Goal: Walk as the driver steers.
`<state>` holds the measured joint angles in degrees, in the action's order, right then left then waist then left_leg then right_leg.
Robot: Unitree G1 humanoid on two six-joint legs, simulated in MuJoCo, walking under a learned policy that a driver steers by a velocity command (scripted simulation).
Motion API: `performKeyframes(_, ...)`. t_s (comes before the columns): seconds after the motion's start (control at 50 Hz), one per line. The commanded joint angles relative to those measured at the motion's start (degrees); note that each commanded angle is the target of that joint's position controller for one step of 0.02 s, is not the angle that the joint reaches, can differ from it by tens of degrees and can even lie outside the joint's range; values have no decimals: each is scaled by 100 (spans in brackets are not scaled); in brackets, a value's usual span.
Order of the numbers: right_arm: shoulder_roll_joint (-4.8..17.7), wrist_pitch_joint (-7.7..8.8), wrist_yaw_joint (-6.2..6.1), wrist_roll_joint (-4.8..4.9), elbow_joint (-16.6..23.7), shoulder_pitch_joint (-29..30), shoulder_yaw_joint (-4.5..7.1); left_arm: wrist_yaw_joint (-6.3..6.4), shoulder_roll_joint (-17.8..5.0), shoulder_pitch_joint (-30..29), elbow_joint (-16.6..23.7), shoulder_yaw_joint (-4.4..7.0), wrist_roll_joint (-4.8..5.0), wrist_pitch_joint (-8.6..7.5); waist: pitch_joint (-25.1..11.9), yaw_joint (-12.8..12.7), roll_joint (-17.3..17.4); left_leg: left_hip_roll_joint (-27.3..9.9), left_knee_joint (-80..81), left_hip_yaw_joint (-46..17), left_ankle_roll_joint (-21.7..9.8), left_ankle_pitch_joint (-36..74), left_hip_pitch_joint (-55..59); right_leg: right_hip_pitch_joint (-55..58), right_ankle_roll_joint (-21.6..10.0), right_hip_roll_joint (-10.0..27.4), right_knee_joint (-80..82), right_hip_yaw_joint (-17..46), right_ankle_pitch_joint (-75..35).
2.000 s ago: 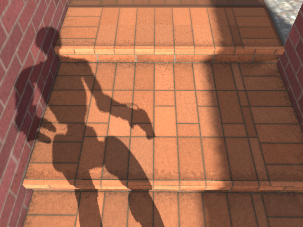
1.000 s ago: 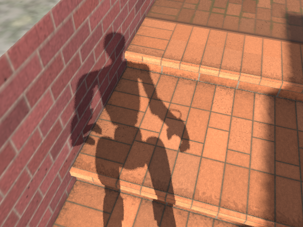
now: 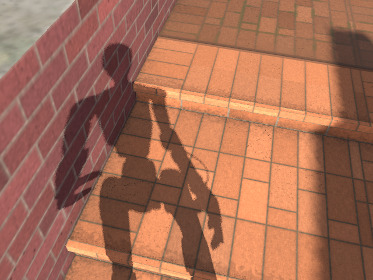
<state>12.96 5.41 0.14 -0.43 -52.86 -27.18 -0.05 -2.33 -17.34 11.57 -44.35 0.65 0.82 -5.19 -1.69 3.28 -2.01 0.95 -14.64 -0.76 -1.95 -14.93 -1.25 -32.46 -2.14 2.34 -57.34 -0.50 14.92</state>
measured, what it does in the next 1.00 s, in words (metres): climbs: right foot, then left foot 0.12 m higher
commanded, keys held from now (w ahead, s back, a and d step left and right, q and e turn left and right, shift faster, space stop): w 0.68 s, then w+e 0.32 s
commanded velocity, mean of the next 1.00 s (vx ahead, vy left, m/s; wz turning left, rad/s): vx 0.48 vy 0.00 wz -0.09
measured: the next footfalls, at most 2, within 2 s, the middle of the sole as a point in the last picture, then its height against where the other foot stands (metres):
right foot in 0.22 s outside the picture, level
left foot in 0.78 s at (149, 230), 0.12 m higher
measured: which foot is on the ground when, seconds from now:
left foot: down 0.00-0.22, up 0.24-0.76, down 0.78-1.00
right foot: up 0.00-0.20, down 0.22-0.80, up 0.82-1.00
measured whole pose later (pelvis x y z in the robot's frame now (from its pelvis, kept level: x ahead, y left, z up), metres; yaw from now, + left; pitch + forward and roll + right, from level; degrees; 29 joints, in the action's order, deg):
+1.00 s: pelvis +0.58 +0.01 +0.09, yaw -7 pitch -1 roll +1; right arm 13.2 5.4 0.4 -1.7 -52.1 -18.2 2.0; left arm -0.1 -16.7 11.0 -45.6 4.1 2.2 -1.4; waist 0.0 0.8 -2.7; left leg -3.2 -36.7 12.7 -2.8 -16.8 -19.5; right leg -36.9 -6.3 0.4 -88.8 5.2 4.6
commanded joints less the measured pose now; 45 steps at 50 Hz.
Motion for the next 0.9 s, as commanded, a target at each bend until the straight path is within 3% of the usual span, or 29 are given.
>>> performKeyframes(0.02,843,13,-51,53,278,-40,175,-62,56,-1004,697,-108,-28,-117,751,93,677,-1192,1018,-836,-966,966,-6,-841,205,88,1060,-155,-648)
performKeyframes(0.06,1104,15,-71,95,294,-88,256,-55,14,-1274,808,-138,-5,-125,802,137,797,-1168,1067,-660,-904,1021,-310,-231,253,-74,1843,-264,-968)
performKeyframes(0.12,1301,30,-48,148,297,-83,350,-62,-283,-1406,928,-73,30,-125,905,11,917,-1457,998,-694,-817,1211,-167,213,109,-138,2461,-107,-1256)
performKeyframes(0.16,1292,-32,-65,74,348,101,344,-33,-603,-713,763,85,-16,-86,443,-424,1105,-1449,144,-457,-621,3050,43,1120,-88,-345,2421,-189,-1171)
performKeyframes(0.2,1150,-71,-63,45,494,289,281,42,-957,751,363,329,-26,-32,-438,-1209,898,-993,-1971,-42,-271,4153,-747,3200,-374,-480,2566,-263,-1024)
performKeyframes(0.22,813,-43,-40,-100,737,270,141,146,-1395,1661,174,455,-81,41,-1152,-1449,-174,-571,-3976,109,-35,1927,-2088,4758,-714,785,2676,1273,-606)
performKeyframes(0.24,-19,70,6,14,751,-531,-83,131,-1684,1614,210,448,-230,57,-1768,-808,-1784,329,-5840,-415,135,-1757,-3572,5452,-1673,2050,3855,4326,390)
performKeyframes(0.26,678,149,57,185,672,-116,68,157,-1123,1210,281,372,-161,43,-1148,-915,-865,-55,-6624,-835,82,-1408,-4132,4707,-1567,1899,4429,4614,1440)
performKeyframes(0.28,971,182,90,269,850,504,154,168,-839,849,306,308,-92,30,-353,-789,-426,-380,-6748,-596,-20,-848,-4465,3960,-1402,1747,4415,3672,1433)
performKeyframes(0.3,998,175,44,185,913,782,158,143,-665,517,336,250,-114,25,-53,-608,96,-662,-6616,-446,-2,-327,-4250,3191,-1286,1507,4499,2970,759)
performKeyframes(0.34,809,66,8,137,844,658,155,113,-446,301,317,190,-221,5,103,-275,-144,-913,-6594,-412,89,36,-3849,2390,-1257,1124,4805,2155,90)
performKeyframes(0.38,638,-76,-9,125,854,627,149,108,-405,317,173,186,-160,-34,313,-109,-236,-976,-6617,-322,199,77,-3983,1982,-1289,948,4979,1628,-372)
performKeyframes(0.46,552,-142,-28,-28,1133,1236,126,182,-480,805,-93,210,-165,0,508,-260,-7,-1051,-6390,-168,522,723,-5029,2134,-1353,860,4984,1151,-1147)
performKeyframes(0.5,314,-151,-24,36,1145,1341,69,246,-411,1402,-345,182,-232,106,461,-432,-165,-988,-7272,-50,653,538,-5937,2784,-1494,1025,4852,1270,-1322)
performKeyframes(0.56,105,-157,-26,155,1461,1916,-31,363,-259,2020,-685,101,-183,299,843,-594,-196,-915,-9493,-169,685,-583,-8104,3670,-1546,1408,4548,1534,-1198)
performKeyframes(0.6,-25,-52,16,185,1770,2333,-153,443,-206,2227,-863,82,-133,380,1006,-617,-19,-933,-10119,-288,568,-1121,-9076,4062,-1294,1533,4323,1428,-1141)
performKeyframes(0.66,-340,109,174,-12,2573,3477,-458,594,-231,2264,-949,37,-142,466,1031,-707,237,-1165,-8194,487,474,-518,-8293,3052,-878,1132,4645,916,-1215)
performKeyframes(0.68,-277,121,258,-97,2636,3521,-507,608,-300,2181,-850,69,-146,455,755,-703,448,-1067,-7062,958,377,212,-6524,2066,-1010,985,5269,680,-1323)
performKeyframes(0.7,-478,100,274,-105,2803,3689,-586,596,-417,2100,-845,111,21,415,554,-605,172,-978,-5937,955,198,524,-4568,1231,-1054,1056,5910,728,-1913)
performKeyframes(0.72,-193,75,229,3,2654,3336,-443,569,-499,2108,-908,121,69,353,265,-451,-10,-552,-5435,1278,106,497,-3394,1375,-1056,889,5699,546,-3591)
performKeyframes(0.74,71,73,185,46,2526,2476,-272,505,-834,2087,-985,158,39,284,-362,76,-777,-144,-5354,1231,-12,-48,-2564,2249,-957,1012,4966,547,-6407)
performKeyframes(0.76,660,45,128,135,2338,1511,-27,415,-1163,1981,-1053,243,-63,284,-885,665,-1241,155,-4744,1131,-168,-416,-1957,3109,-789,956,3819,386,-8297)
performKeyframes(0.78,1037,1,82,131,2171,813,143,383,-1266,1675,-1055,288,-36,309,-1232,1150,-1235,132,-3692,674,-396,-236,-1390,3472,-544,969,2587,403,-8543)
performKeyframes(0.8,1593,-73,-13,-32,1863,15,333,422,-859,1794,-918,222,-101,206,-1810,1138,-275,-1003,-3215,-1366,-706,-37,-87,2646,-403,653,786,680,-6234)
performKeyframes(0.82,1914,-47,56,-323,1294,-702,418,289,393,2561,-905,56,36,14,-2995,481,2746,-2628,-859,-5225,-1564,-342,1340,947,-137,-1042,-1631,1460,10)
performKeyframes(0.84,1365,-29,-8,-345,1354,-392,308,108,-177,2164,-958,297,84,-69,-2764,583,1526,-2677,-244,-5967,-1487,-542,1028,304,-3,-1035,-3320,2165,225)
performKeyframes(0.86,1105,-6,34,-131,1222,245,292,92,-71,1276,-537,332,201,6,-1529,383,979,-2680,-375,-4772,-1264,-849,125,-390,37,-787,-3990,1516,219)
performKeyframes(0.88,740,-3,72,-15,986,623,245,172,80,667,-223,273,178,98,-681,177,389,-2455,-541,-3555,-949,-1143,-779,-675,-86,-329,-3943,977,-15)
performKeyframes(0.9,377,31,67,-107,792,994,201,182,136,437,-83,271,94,197,-169,-125,155,-2259,-598,-2515,-736,-1121,-1676,-667,-234,-58,-4053,804,-487)
Keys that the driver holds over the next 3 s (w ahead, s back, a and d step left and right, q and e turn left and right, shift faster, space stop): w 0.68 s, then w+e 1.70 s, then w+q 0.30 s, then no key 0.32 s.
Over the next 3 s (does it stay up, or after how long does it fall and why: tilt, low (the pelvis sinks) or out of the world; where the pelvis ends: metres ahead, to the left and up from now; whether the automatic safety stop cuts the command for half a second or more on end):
stays up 1.66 -0.55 0.23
